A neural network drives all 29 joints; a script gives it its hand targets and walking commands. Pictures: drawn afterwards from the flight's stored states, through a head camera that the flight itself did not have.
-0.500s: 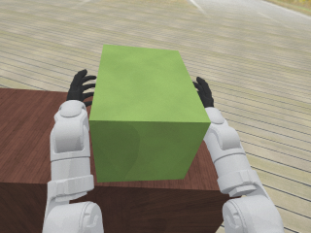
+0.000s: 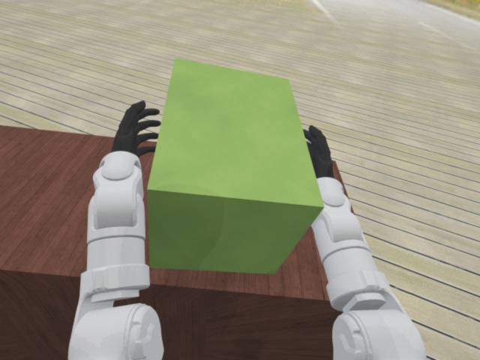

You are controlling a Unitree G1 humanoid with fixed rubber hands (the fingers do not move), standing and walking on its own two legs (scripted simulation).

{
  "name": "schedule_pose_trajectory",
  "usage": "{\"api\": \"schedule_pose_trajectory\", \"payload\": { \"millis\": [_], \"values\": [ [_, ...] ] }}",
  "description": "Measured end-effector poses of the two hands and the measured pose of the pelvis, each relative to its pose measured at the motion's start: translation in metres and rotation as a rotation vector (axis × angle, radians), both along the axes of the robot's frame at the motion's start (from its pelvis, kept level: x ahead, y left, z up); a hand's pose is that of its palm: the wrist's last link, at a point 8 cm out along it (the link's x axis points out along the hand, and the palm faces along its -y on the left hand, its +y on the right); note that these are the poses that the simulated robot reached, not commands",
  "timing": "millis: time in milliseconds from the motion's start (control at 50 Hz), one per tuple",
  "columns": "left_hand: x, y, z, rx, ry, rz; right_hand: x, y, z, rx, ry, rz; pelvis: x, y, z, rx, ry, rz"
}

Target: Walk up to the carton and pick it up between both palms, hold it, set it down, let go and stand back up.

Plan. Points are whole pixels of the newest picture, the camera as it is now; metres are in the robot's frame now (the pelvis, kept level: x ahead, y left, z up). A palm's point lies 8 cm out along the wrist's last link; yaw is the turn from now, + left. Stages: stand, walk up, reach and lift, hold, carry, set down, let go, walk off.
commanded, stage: set down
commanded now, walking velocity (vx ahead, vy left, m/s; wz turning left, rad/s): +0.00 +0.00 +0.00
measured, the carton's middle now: (224, 166) +0.41 +0.02 +0.17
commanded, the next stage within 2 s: none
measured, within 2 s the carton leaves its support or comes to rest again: neither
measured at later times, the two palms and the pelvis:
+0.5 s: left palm (142, 171) +0.40 +0.16 +0.16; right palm (313, 186) +0.39 -0.15 +0.14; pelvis +0.02 +0.00 +0.00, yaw +0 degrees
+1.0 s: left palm (147, 178) +0.42 +0.15 +0.13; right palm (310, 195) +0.40 -0.15 +0.12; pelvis +0.02 +0.00 +0.00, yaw -1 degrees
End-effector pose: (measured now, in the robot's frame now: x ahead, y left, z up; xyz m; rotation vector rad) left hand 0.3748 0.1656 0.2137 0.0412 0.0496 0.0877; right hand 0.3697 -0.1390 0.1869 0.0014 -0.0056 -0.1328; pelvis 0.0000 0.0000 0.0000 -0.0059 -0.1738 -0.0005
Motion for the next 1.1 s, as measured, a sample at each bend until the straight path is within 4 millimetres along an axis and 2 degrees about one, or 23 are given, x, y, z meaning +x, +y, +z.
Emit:
{"api": "schedule_pose_trajectory", "payload": {
  "millis": [140,260,480,720,1100],
  "values": [
    [0.009,-0.002,-0.033,0.012,0.029,-0.008,0.005,-0.001,-0.036,-0.012,0.023,-0.008,0.008,-0.001,0.0,-0.006,0.013,0.016],
    [0.017,-0.009,-0.052,0.004,0.034,-0.012,0.011,-0.008,-0.045,-0.029,0.022,-0.02,0.014,-0.001,0.0,-0.012,0.035,0.016],
    [0.028,-0.011,-0.057,-0.006,0.048,-0.012,0.021,-0.01,-0.043,-0.048,0.033,-0.024,0.022,0.0,0.0,-0.012,0.056,0.005],
    [0.032,-0.003,-0.069,-0.006,0.086,-0.006,0.026,-0.002,-0.058,-0.035,0.068,-0.02,0.022,0.004,0.0,-0.014,0.07,0.01],
    [0.048,-0.015,-0.091,-0.026,0.142,-0.027,0.032,-0.014,-0.075,-0.054,0.122,-0.041,0.019,0.002,0.002,-0.007,0.129,-0.018]
  ]
}}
